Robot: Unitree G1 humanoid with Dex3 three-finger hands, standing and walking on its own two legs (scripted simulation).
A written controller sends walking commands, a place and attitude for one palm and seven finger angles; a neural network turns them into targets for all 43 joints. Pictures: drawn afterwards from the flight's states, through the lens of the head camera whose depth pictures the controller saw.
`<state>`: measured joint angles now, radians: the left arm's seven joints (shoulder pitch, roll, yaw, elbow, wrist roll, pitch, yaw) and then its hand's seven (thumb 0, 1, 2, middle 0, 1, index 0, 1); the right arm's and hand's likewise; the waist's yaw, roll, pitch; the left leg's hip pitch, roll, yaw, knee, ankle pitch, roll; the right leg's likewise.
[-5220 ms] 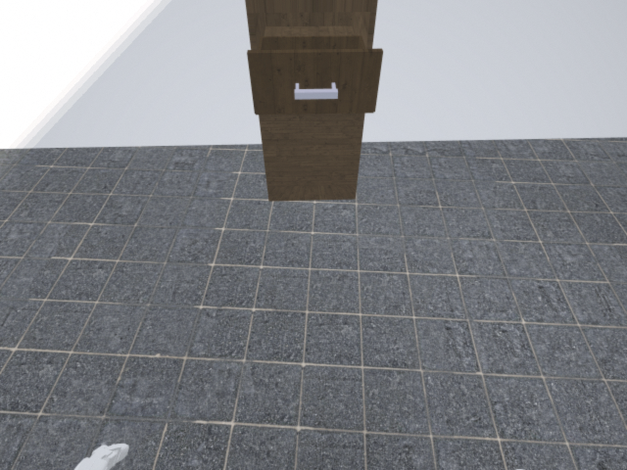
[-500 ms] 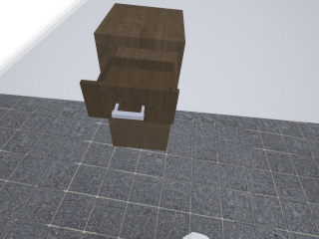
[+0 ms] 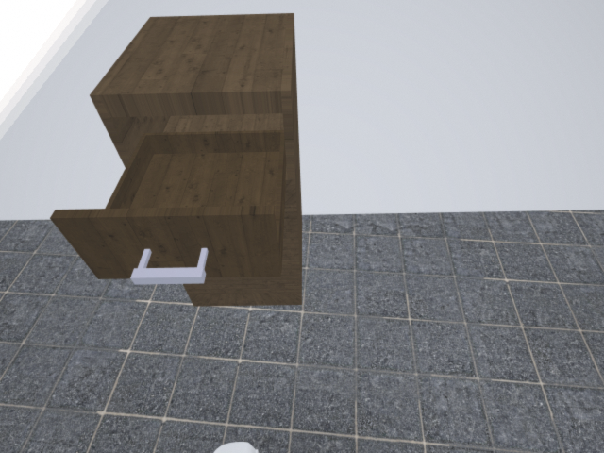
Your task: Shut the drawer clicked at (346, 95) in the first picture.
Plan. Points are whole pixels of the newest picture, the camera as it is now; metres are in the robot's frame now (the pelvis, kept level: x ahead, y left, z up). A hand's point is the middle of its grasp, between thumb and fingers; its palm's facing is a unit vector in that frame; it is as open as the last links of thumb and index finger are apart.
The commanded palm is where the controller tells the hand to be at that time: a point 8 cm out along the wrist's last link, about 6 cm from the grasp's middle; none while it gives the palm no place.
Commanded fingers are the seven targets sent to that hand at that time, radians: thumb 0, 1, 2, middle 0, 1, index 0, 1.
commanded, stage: take the last steps up to it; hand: left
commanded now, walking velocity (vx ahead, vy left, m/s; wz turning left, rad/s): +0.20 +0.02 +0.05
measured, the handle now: (172, 265) +0.42 +0.24 -0.04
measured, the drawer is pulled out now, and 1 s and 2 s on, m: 0.30 0.30 0.30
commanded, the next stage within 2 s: come to a stop and stand still in 0.22 s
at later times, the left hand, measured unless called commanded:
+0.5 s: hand out of the picture +0.02 +0.17 -0.18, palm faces +0.09 -0.99 -0.13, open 7.4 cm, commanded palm none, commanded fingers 0.00 0.90 0.90 -0.20 -0.30 -0.20 -0.30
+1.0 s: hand out of the picture +0.11 +0.16 -0.16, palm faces +0.00 -0.97 -0.24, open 7.3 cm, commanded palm none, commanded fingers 0.00 0.90 0.90 -0.20 -0.30 -0.20 -0.30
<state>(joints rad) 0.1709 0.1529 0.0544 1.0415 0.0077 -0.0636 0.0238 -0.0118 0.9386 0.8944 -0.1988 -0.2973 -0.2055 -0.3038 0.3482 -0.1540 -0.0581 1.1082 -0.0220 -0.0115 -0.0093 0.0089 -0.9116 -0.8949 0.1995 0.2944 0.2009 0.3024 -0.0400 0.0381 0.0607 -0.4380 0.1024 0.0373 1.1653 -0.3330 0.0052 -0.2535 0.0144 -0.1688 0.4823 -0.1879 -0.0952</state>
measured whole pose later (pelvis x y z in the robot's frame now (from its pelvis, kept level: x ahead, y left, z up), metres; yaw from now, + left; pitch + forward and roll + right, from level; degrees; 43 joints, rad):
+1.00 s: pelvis +0.08 -0.02 +0.01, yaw -1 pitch -3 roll +1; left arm 0.23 0.16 0.01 1.10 0.01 0.00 0.04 0.01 0.93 0.90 -0.20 -0.30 -0.20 -0.30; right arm 0.33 -0.13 -0.01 1.19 -0.02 0.03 -0.02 0.00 -0.91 -0.90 0.20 0.29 0.20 0.30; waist -0.03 0.02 0.03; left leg -0.19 0.10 0.10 0.41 -0.16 -0.05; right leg -0.12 0.04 -0.15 0.41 -0.25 -0.10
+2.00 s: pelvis +0.12 +0.00 +0.01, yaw -1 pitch -1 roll +1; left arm 0.32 0.12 0.00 1.14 0.01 -0.02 0.04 0.00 0.91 0.90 -0.19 -0.30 -0.20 -0.30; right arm 0.30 -0.10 0.00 1.17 -0.01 -0.01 -0.04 0.01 -0.91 -0.90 0.20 0.29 0.20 0.30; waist 0.00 0.00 0.04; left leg -0.14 0.05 0.11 0.37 -0.21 -0.03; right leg -0.07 0.01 -0.14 0.37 -0.29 -0.06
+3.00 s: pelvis +0.07 +0.02 -0.05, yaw -2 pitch +9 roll +0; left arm 0.56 0.13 0.09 0.10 -0.19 -0.53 -0.22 0.01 0.91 0.89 -0.35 -0.51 -0.41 -0.53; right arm 0.14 -0.24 -0.08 0.58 0.01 -0.26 0.01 0.01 -0.91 -0.90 0.20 0.29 0.20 0.30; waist 0.01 -0.05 -0.12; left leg -0.71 0.05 0.07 0.94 -0.39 0.01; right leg -0.65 -0.04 -0.11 0.97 -0.48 -0.05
